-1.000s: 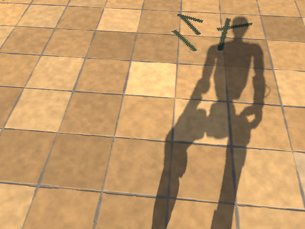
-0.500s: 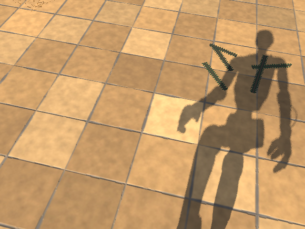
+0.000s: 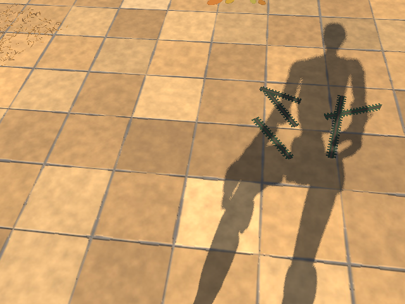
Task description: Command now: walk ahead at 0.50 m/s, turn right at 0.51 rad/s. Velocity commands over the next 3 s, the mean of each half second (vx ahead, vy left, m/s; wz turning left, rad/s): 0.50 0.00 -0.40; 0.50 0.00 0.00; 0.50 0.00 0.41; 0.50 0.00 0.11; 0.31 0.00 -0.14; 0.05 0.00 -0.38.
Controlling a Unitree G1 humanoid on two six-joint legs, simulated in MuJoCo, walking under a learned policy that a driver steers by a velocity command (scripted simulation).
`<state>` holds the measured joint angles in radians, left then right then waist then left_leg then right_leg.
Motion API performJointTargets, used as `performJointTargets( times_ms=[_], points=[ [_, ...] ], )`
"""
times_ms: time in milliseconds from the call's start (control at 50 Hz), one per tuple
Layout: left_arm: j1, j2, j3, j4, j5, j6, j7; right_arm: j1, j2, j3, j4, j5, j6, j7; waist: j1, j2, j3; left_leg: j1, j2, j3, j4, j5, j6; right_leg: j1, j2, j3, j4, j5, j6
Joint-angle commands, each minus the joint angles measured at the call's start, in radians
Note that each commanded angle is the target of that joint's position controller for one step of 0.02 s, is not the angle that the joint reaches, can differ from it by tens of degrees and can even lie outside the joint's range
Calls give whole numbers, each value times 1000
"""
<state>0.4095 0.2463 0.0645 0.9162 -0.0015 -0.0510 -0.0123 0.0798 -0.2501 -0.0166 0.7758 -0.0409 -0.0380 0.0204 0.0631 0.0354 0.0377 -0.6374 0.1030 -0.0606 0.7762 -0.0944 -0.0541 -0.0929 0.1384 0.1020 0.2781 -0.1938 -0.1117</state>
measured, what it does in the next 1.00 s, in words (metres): walks ahead: left foot, then right foot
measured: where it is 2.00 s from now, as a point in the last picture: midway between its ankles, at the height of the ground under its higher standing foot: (245, 159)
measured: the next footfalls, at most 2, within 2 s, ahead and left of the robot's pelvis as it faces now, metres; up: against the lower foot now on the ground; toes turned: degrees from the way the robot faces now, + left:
left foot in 0.18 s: +0.27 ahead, +0.13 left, +0.00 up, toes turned -9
right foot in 0.68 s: +0.46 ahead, -0.13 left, +0.00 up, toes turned -17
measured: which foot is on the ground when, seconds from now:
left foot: up 0.00-0.16, down 0.18-0.68, up 0.70-1.00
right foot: down 0.00-0.18, up 0.20-0.66, down 0.68-1.00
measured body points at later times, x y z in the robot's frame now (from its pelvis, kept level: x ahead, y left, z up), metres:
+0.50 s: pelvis +0.26 +0.04 +0.00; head +0.29 +0.05 +0.45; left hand +0.47 +0.25 -0.11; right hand +0.19 -0.23 -0.12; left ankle +0.23 +0.14 -0.75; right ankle +0.32 -0.12 -0.69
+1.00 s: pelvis +0.49 -0.07 +0.00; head +0.51 -0.08 +0.45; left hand +0.54 +0.20 -0.13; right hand +0.56 -0.34 -0.13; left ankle +0.64 +0.06 -0.68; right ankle +0.42 -0.12 -0.75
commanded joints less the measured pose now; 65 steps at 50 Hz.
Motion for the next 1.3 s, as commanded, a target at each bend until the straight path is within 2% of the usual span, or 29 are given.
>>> performJointTargets(
  times_ms=[20,100,160,180,200,220,240,260,280,360,520,580,620,660,680,700,720,740,760,800,900,1100,1160,1200,1220,1240,1260,1280,1300],
  points=[
    [66,167,40,-50,4,-6,8,-122,-69,-9,-100,8,-14,2,22,-100,-3,2,-53,48,-88,63,-8,12,-238,214,-48,287,-115],
    [53,187,47,-76,19,-2,20,-142,-93,-8,-133,16,-31,0,10,-121,-16,94,-88,28,-207,1,18,59,-262,271,46,388,-88],
    [-33,206,52,-108,13,-10,14,97,-152,-32,-72,15,-53,-20,-116,-89,-104,468,-116,28,-349,-51,69,-45,-203,261,266,454,-26],
    [-33,152,37,-130,-1,-20,4,238,-222,-51,-59,-6,-65,-38,-171,18,-228,683,55,-132,-387,-186,119,-141,-135,184,509,312,2],
    [24,54,14,-163,-23,-22,5,297,-300,-67,-66,-26,-54,-50,-151,200,-307,907,306,-491,-462,-297,185,-421,-1,44,765,-271,32],
    [97,118,20,-162,2,-10,9,272,-300,-78,-52,-9,-36,-44,-92,250,-321,870,358,-743,-505,-388,266,-547,-36,8,903,-363,25],
    [55,146,24,-130,21,3,10,206,-184,-55,-70,-1,-32,-36,-81,74,-181,744,304,-609,-515,-435,255,-565,-101,21,949,-266,24],
    [-12,129,19,-134,27,3,-2,166,-119,-39,-68,6,-35,-28,-84,3,-85,625,231,-440,-537,-337,234,-544,-124,12,908,-190,34],
    [-35,108,15,-138,29,6,-11,150,-98,-31,-61,2,-39,-25,-69,29,-55,564,179,-324,-561,-223,208,-514,-146,6,863,-155,44],
    [-63,97,8,-151,43,27,-29,227,-114,-36,-1,20,-75,-13,-50,76,-58,540,126,-147,-577,139,219,-491,-141,-3,806,-107,70],
    [-357,53,-36,-245,39,17,-48,312,-134,-45,68,31,-66,-5,-96,67,8,525,90,18,-636,187,222,-476,-188,-127,427,108,97],
    [-402,71,-38,-262,34,12,-40,362,-160,-53,98,28,-58,-5,-108,74,15,571,122,12,-600,243,212,-414,-175,-160,336,75,69],
    [-378,85,-34,-259,37,6,-31,367,-174,-56,113,27,-48,-8,-89,71,10,610,140,15,-533,355,202,-350,-152,-175,284,20,39],
    [-171,112,-16,-184,54,-10,-14,370,-162,-50,125,34,-39,-11,2,11,-99,578,79,84,-258,526,169,-63,-106,-187,179,34,-2],
    [5,176,5,-147,73,-19,-1,353,-127,-37,94,36,-41,-12,75,-71,-218,418,34,122,-1,297,144,176,-272,-7,158,-57,-50],
    [60,292,31,-140,74,-14,10,430,-18,-13,51,49,-42,-7,36,-317,-307,71,-134,172,339,-354,101,410,-558,458,53,-109,-157],
    [41,262,33,-138,23,-2,9,390,-136,-44,68,21,-31,-17,46,-207,-280,-22,-118,47,452,-421,115,346,-553,547,4,-107,-184],
    [-44,199,16,-142,17,-2,8,327,-135,-48,54,22,-32,-13,5,-146,-141,-57,-66,25,458,-341,125,238,-500,390,3,-67,-162],
    [-95,141,1,-143,19,-9,3,294,-109,-41,50,27,-36,-7,-19,-110,-76,-28,-36,26,402,-275,124,125,-449,283,-31,22,-137],
    [-138,95,-13,-132,17,-21,4,309,-89,-38,68,13,-16,0,-73,-129,-34,69,-4,36,319,-227,105,-3,-369,145,-84,125,-87],
    [-70,116,-2,-82,17,-48,9,221,-58,-38,56,13,11,21,-75,-94,8,0,-9,22,256,-95,81,-17,-362,5,-172,200,-92],
    [32,120,-7,-3,21,-50,27,-72,-34,-17,-51,8,4,40,-10,-90,77,-8,-50,133,-128,80,123,139,-371,-219,-134,435,-35],
    [22,151,-2,8,26,-39,37,-37,-51,-26,-56,5,5,36,-40,-115,31,91,-118,195,-174,-52,179,224,-386,-269,27,817,-12],
    [10,179,5,8,30,-22,41,129,-85,-46,-14,-1,0,26,-110,-128,-75,286,-193,218,-214,-133,229,218,-383,-302,307,990,1],
    [-3,181,4,-5,26,-17,42,290,-126,-69,34,-12,-7,17,-185,-93,-163,522,-179,155,-277,-109,272,84,-363,-317,541,837,24],
    [10,117,-13,-59,13,-25,34,405,-242,-105,46,-18,-4,-1,-209,61,-284,814,79,-203,-297,-174,368,-218,-287,-335,896,382,65],
    [-7,102,-10,-111,7,-33,19,359,-294,-118,32,15,6,0,-155,195,-360,972,269,-712,-457,-56,504,-537,-74,-188,1169,-341,103],
    [-115,136,-7,-127,25,-40,15,331,-265,-115,38,38,15,-4,-170,33,-250,909,223,-567,-469,-48,466,-642,-157,-54,1170,-253,89],
    [-144,120,-14,-142,15,-52,11,278,-214,-102,39,39,15,-11,-140,-6,-130,764,195,-442,-488,7,429,-639,-200,-60,1092,-168,87]
  ],
)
